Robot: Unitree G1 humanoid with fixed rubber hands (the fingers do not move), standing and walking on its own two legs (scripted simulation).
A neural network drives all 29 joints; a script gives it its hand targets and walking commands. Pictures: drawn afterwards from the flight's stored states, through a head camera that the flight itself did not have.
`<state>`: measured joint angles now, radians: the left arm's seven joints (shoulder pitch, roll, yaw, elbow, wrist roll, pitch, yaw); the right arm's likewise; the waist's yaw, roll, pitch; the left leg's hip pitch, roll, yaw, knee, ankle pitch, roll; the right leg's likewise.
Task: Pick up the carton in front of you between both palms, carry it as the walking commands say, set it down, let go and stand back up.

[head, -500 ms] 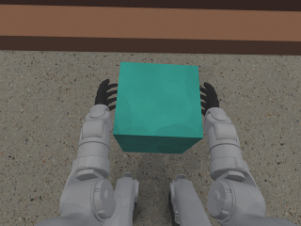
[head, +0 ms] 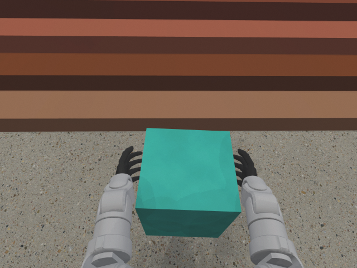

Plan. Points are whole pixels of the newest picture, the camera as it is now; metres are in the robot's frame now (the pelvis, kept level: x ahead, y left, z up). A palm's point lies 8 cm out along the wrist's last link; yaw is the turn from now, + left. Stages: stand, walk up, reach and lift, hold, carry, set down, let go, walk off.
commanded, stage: reach and lift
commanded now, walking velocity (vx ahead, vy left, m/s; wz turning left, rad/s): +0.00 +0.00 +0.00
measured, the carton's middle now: (184, 186) +0.33 +0.00 -0.07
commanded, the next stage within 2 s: hold in 1.18 s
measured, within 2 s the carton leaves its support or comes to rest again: neither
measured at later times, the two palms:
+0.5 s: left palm (121, 175) +0.30 +0.14 +0.05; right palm (258, 178) +0.29 -0.16 +0.05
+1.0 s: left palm (120, 169) +0.31 +0.14 +0.06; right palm (258, 173) +0.30 -0.16 +0.06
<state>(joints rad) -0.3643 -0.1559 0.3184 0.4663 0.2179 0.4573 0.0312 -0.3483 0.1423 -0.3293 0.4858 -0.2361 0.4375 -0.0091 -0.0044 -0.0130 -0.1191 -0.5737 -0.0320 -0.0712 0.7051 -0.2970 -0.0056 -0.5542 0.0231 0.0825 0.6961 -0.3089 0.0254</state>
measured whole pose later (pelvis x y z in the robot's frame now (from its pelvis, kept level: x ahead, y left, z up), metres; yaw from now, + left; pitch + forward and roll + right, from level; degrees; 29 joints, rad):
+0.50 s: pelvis -0.01 -0.01 +0.02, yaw +0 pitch -4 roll +0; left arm -0.38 -0.17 0.33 0.39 0.29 0.59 -0.01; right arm -0.36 0.17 -0.34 0.40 -0.30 0.59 0.02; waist 0.00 -0.01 0.04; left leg -0.22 -0.02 -0.08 0.49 -0.21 -0.01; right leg -0.20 0.02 0.08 0.49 -0.22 0.01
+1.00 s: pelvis +0.01 +0.00 +0.03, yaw +0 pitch -4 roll +0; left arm -0.28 -0.16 0.24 0.28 0.26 0.66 -0.01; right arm -0.26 0.15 -0.24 0.28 -0.28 0.65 0.02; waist -0.01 -0.02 0.03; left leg -0.12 -0.02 -0.07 0.38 -0.19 0.00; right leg -0.10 0.01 0.09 0.38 -0.20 0.02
